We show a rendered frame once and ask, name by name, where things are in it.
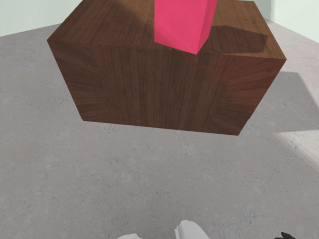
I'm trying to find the robot right thigh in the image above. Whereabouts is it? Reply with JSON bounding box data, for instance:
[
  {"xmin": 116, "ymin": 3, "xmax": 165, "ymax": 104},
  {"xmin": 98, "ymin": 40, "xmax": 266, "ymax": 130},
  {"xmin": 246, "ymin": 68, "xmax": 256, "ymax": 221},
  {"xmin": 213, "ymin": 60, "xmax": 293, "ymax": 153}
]
[{"xmin": 174, "ymin": 221, "xmax": 210, "ymax": 239}]

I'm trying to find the pedestal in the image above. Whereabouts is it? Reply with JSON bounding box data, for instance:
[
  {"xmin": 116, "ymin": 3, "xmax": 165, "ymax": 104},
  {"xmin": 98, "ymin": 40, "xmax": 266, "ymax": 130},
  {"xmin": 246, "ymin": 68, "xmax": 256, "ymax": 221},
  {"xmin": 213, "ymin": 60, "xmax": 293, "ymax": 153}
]
[{"xmin": 47, "ymin": 0, "xmax": 287, "ymax": 136}]

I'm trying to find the carton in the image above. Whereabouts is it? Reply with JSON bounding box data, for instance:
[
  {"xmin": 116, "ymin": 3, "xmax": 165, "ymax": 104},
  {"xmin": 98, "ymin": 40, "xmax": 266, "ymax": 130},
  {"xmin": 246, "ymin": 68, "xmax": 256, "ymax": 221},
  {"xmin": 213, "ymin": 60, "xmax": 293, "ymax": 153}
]
[{"xmin": 154, "ymin": 0, "xmax": 218, "ymax": 54}]

